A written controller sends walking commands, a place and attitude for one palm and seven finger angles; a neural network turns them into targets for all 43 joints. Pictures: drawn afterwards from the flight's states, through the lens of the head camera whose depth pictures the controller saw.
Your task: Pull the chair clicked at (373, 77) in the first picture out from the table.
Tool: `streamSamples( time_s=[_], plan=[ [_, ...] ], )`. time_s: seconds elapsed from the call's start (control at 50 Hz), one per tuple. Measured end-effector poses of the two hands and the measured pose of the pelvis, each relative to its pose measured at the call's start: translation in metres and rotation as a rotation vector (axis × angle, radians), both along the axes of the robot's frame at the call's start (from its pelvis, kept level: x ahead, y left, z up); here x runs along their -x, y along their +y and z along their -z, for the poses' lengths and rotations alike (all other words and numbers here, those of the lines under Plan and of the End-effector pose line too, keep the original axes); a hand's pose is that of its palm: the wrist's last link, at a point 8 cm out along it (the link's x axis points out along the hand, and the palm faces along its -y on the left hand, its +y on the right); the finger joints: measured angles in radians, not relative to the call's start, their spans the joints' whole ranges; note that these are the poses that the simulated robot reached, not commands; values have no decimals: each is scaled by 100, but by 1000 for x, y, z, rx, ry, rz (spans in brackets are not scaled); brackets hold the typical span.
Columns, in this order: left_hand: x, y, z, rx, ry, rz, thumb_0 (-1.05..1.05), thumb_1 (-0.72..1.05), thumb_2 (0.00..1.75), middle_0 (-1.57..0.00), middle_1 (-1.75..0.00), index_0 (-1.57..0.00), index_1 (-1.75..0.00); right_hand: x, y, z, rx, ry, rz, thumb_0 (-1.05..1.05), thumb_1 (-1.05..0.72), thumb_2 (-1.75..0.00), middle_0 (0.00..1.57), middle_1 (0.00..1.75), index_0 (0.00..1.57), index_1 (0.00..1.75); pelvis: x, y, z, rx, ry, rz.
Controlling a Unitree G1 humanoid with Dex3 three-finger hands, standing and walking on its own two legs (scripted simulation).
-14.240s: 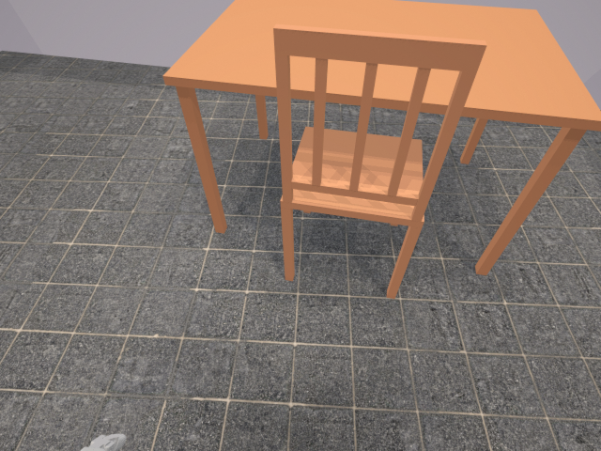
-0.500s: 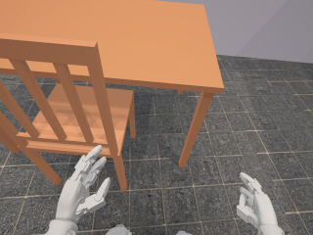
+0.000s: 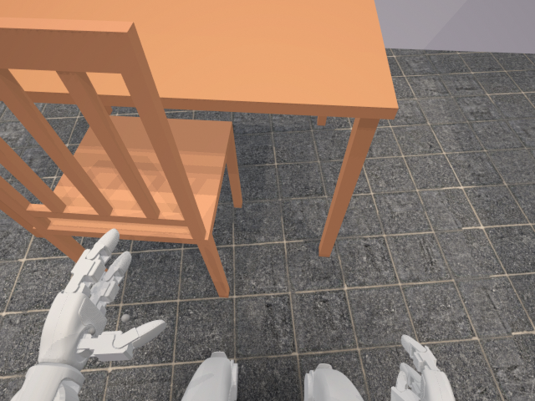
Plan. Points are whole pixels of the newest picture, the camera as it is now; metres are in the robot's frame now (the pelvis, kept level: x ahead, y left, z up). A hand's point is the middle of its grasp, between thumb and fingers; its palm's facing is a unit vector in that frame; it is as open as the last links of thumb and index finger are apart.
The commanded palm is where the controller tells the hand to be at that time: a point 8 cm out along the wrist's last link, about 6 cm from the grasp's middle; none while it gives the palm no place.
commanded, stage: raise the hand toward the chair's back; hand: left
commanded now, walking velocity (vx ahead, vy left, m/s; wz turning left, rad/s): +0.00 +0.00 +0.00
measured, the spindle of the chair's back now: (62, 157) +0.49 +0.39 +0.04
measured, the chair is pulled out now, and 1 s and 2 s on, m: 0.00 0.00 0.00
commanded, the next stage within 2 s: aim the fingers beside a spindle in 1.22 s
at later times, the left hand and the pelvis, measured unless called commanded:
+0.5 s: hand (98, 307) +0.23 +0.23 +0.05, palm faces -0.05 -1.00 -0.06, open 16.7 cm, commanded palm +0.21 +0.29 +0.06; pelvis +0.01 +0.04 +0.01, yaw +1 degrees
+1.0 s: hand (90, 286) +0.25 +0.24 +0.06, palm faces -0.04 -1.00 -0.06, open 16.9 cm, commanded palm +0.23 +0.30 +0.06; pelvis +0.02 +0.04 +0.01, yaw +0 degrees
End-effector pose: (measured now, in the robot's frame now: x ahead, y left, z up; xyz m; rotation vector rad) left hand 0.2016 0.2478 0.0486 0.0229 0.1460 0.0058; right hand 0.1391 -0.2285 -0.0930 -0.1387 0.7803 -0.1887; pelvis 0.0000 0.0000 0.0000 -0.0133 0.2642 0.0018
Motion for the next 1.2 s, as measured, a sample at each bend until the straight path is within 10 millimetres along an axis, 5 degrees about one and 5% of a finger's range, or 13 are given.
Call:
streamSamples(
  time_s=[0.08, 0.2, 0.26, 0.4, 0.5, 0.76, 1.2],
  plan=[
    [10, 16, -16, -77, -100, -48, 1, -1, 51, -11, -16, -11, -15, 5, -11, -3, 52, 24, -7, 1, -91, -90, 20, 30, 20, 30, -2, 7, -1, 6, 6, -9],
    [8, 11, 12, -35, -42, 93, 1, -15, 45, -9, -14, -9, -13, -12, -14, -10, 112, -38, -35, 1, -91, -90, 20, 30, 20, 30, 2, 17, 5, 19, 21, -13],
    [2, 11, 14, -11, -38, 110, 0, -22, 42, -9, -13, -9, -12, -25, -6, -20, 121, -84, -42, 1, -91, -90, 20, 30, 20, 30, 1, 22, 4, 22, 18, -10],
    [-10, 34, -16, -37, -148, 4, 0, -38, 35, -8, -10, -7, -9, -52, 25, -38, 82, -143, -98, 1, -91, -90, 20, 30, 20, 30, -6, 29, -5, 35, 4, -22],
    [-14, 38, -5, -40, -51, 53, 0, -45, 32, -7, -9, -6, -8, -62, 43, -41, 55, -151, -143, 1, -91, -90, 20, 30, 20, 30, -8, 35, -8, 41, 2, -28],
    [-34, 58, -19, -56, -124, 32, -1, -49, 31, -6, -8, -6, -8, -46, 39, -32, 79, -55, -143, 1, -90, -90, 20, 30, 20, 30, -14, 40, -10, 47, 10, -28],
    [-29, 37, -11, -36, -64, 69, -1, -49, 30, -6, -8, -6, -8, -39, 19, -34, 74, -59, -102, 1, -91, -90, 20, 30, 20, 30, -12, 29, -12, 32, 5, -20]
  ],
)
